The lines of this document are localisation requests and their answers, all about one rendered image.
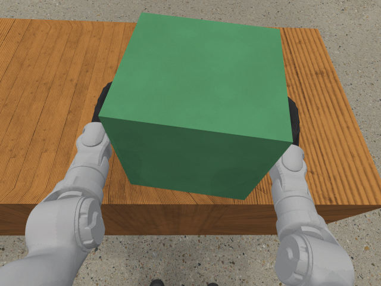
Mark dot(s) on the left robot forearm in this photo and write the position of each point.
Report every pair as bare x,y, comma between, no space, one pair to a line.
88,171

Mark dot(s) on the pedestal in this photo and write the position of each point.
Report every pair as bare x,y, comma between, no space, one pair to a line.
52,73

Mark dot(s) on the carton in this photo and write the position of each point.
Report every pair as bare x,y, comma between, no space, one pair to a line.
199,106

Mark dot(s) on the robot right upper arm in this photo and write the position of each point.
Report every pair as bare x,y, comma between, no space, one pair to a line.
303,260

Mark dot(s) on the right robot forearm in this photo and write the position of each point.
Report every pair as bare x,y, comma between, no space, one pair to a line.
293,203

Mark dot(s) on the robot right hand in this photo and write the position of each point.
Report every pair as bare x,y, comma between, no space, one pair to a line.
294,121

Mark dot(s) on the robot left hand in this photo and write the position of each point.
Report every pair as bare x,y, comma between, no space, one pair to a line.
100,102

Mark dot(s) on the robot left upper arm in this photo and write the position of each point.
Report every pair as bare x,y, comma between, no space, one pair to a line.
60,235

